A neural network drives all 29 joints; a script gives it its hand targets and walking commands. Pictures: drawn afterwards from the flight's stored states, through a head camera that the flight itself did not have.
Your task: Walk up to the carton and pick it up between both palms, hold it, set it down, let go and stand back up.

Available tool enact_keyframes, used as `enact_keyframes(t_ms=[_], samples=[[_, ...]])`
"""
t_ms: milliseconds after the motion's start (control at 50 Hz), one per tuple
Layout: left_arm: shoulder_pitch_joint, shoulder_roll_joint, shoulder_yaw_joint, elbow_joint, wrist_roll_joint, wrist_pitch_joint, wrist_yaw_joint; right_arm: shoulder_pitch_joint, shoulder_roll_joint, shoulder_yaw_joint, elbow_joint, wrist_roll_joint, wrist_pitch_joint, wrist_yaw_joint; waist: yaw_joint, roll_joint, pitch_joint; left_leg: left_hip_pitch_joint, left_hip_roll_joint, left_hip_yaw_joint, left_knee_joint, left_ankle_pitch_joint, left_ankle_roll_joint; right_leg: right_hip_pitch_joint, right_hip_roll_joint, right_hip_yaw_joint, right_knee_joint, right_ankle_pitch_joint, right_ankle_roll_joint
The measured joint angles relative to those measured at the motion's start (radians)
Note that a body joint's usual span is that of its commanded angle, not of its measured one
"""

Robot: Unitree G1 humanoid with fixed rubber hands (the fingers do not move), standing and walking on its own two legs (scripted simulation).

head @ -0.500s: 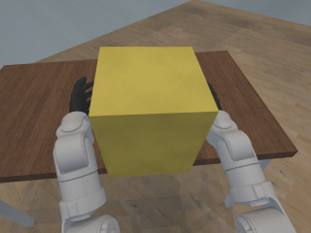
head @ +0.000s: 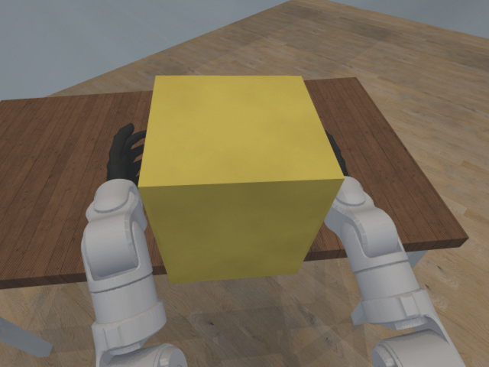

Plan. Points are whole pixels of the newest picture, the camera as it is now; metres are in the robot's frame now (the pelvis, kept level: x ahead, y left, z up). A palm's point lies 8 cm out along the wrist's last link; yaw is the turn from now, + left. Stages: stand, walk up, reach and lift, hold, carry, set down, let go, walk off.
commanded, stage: hold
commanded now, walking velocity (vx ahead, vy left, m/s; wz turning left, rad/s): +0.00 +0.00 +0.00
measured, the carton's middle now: (233, 184) +0.36 +0.00 +0.13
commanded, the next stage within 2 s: none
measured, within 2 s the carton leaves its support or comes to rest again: neither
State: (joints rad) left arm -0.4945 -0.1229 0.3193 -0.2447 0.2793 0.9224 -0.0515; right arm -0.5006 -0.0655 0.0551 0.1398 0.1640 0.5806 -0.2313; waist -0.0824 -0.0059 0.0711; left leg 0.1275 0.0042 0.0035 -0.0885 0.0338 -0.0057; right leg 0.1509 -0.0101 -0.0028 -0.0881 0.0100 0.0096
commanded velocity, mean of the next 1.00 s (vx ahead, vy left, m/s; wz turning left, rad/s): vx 0.00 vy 0.00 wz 0.00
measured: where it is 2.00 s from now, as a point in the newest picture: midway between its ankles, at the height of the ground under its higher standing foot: outside the picture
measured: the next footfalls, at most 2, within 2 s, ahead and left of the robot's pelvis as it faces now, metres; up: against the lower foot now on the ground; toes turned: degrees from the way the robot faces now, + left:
none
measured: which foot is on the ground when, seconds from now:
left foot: down 0.00-1.00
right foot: down 0.00-1.00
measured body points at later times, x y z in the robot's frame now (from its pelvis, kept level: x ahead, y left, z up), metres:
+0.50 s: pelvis -0.01 +0.00 +0.00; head -0.01 +0.00 +0.45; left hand +0.35 +0.16 +0.18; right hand +0.36 -0.15 +0.14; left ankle +0.00 +0.12 -0.76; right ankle -0.02 -0.12 -0.76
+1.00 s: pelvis +0.00 +0.00 +0.00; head +0.01 +0.00 +0.45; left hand +0.36 +0.16 +0.17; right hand +0.36 -0.15 +0.14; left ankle +0.00 +0.12 -0.76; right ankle -0.02 -0.12 -0.76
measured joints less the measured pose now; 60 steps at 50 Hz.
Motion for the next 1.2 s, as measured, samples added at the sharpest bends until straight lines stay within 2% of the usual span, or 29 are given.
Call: enact_keyframes(t_ms=[80, 380, 680, 800, 1020, 1200], samples=[[0.013, -0.001, -0.006, -0.018, 0.001, 0.007, 0.000, 0.009, -0.003, 0.006, -0.016, 0.004, 0.007, -0.002, -0.005, 0.002, 0.009, 0.008, 0.000, 0.000, 0.000, 0.000, -0.001, 0.008, 0.001, 0.000, 0.000, 0.000, 0.000], [-0.035, 0.000, 0.018, 0.047, 0.005, -0.021, -0.004, -0.034, -0.003, -0.009, 0.036, -0.009, -0.006, 0.003, 0.011, -0.001, -0.001, -0.005, 0.008, 0.008, 0.000, 0.008, -0.005, -0.009, 0.008, 0.008, 0.000, 0.011, -0.005], [-0.023, 0.006, 0.012, 0.051, -0.004, -0.033, -0.004, -0.023, 0.007, -0.015, 0.034, -0.015, -0.015, 0.003, 0.012, 0.002, -0.014, -0.019, 0.000, -0.001, 0.000, 0.010, 0.001, -0.021, 0.001, -0.001, 0.006, 0.007, 0.000], [-0.054, 0.010, 0.019, 0.088, 0.007, -0.037, -0.007, -0.045, 0.010, -0.029, 0.064, -0.025, -0.017, 0.014, 0.013, 0.002, -0.011, -0.023, -0.001, 0.002, 0.000, 0.009, 0.003, -0.026, -0.001, 0.002, 0.006, 0.006, 0.002], [0.026, -0.001, -0.008, -0.032, -0.005, 0.001, 0.006, 0.007, -0.009, 0.020, -0.012, 0.009, -0.005, -0.005, -0.005, -0.011, -0.012, -0.015, 0.000, 0.003, 0.000, -0.004, 0.000, -0.016, 0.000, 0.004, 0.000, -0.003, 0.000], [0.008, 0.007, -0.013, -0.029, 0.001, 0.020, 0.000, 0.004, -0.005, 0.010, -0.019, 0.010, 0.009, -0.007, -0.005, -0.005, 0.008, 0.006, 0.003, 0.003, 0.000, -0.001, -0.003, 0.005, 0.004, 0.004, 0.000, 0.000, -0.003]])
